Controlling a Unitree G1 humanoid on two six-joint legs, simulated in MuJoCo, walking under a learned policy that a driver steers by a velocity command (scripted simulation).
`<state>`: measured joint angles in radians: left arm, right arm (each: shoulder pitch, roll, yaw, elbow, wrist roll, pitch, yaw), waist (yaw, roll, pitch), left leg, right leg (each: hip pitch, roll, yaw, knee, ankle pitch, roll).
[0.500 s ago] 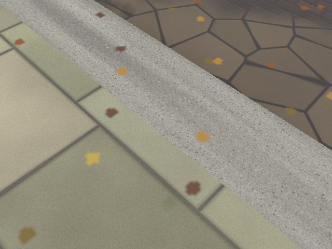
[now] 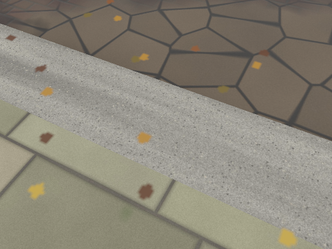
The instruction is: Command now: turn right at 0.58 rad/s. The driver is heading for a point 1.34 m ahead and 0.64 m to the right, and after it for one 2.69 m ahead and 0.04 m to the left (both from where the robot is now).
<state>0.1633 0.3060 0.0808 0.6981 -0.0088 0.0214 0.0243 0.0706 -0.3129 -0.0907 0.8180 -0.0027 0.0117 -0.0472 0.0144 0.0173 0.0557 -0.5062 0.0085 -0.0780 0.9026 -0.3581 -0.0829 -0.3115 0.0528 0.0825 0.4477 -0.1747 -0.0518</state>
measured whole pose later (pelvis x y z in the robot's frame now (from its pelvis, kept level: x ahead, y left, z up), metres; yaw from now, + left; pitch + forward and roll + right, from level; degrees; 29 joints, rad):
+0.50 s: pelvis +0.02 +0.02 +0.00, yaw -19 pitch +1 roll +0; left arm 0.20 0.32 0.08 0.66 -0.02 0.05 -0.01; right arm 0.19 -0.28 -0.07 0.80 0.01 -0.01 -0.03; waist -0.03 -0.02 0.03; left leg -0.16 0.06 0.11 0.37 -0.24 -0.01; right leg -0.44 -0.05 0.00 0.84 -0.38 0.06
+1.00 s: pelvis +0.19 -0.11 -0.01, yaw -36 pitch +3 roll +1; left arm 0.45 0.30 0.07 0.73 -0.03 -0.04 0.03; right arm -0.03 -0.29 -0.04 0.69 0.01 -0.11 0.05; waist 0.09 0.04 0.04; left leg -0.59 -0.01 -0.05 0.50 0.04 -0.02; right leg 0.05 0.05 0.17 0.32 -0.40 -0.06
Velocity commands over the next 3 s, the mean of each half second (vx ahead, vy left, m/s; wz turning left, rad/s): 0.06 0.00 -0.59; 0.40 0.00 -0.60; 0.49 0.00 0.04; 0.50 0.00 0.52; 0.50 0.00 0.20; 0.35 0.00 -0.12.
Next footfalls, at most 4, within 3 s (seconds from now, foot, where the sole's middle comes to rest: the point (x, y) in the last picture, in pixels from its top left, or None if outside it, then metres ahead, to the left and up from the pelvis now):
0.16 left None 0.08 0.14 -0.78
0.62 right None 0.03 -0.13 -0.78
1.06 left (222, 246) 0.44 -0.14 -0.78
1.46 right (304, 247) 0.44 -0.45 -0.78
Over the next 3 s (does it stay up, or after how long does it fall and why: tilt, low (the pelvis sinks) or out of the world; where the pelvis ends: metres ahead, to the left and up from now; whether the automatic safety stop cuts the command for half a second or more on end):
stays up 1.27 -0.64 -0.17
